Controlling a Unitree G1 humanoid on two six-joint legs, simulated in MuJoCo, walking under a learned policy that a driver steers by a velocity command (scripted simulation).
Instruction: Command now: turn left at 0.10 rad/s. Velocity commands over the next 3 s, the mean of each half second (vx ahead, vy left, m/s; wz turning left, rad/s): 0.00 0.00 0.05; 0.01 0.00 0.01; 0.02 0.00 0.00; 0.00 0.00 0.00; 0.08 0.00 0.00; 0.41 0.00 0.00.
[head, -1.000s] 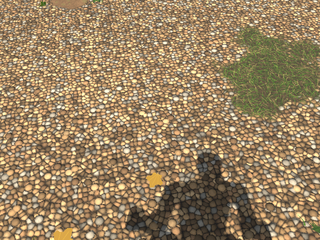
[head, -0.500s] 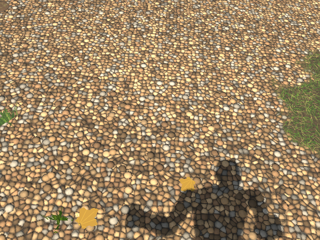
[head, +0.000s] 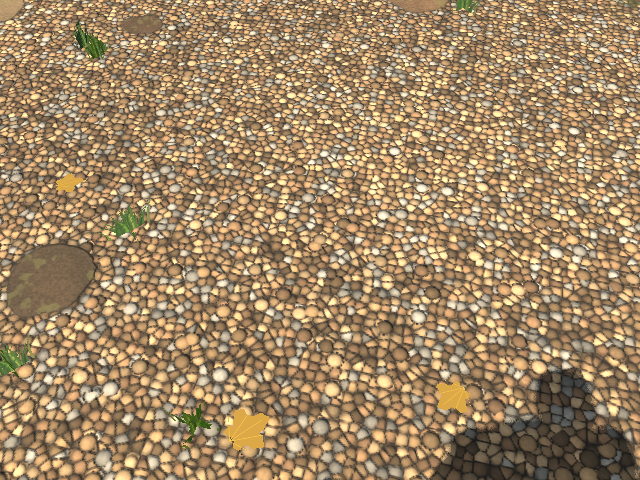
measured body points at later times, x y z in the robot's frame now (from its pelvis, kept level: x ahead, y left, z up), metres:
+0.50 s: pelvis +0.00 +0.02 +0.00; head +0.01 +0.03 +0.45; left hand +0.06 +0.30 -0.14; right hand +0.10 -0.23 -0.13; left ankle -0.01 +0.14 -0.74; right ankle +0.00 -0.13 -0.74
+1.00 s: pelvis +0.01 +0.02 +0.00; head +0.01 +0.02 +0.45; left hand +0.03 +0.28 -0.15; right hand +0.05 -0.24 -0.15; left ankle -0.01 +0.14 -0.74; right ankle +0.00 -0.13 -0.74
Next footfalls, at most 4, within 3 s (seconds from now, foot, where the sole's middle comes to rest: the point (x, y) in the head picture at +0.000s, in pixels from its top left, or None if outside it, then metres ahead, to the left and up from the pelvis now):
none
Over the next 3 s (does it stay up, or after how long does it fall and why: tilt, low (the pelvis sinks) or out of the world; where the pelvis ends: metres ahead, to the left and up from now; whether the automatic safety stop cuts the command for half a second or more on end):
stays up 0.23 -0.02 -0.02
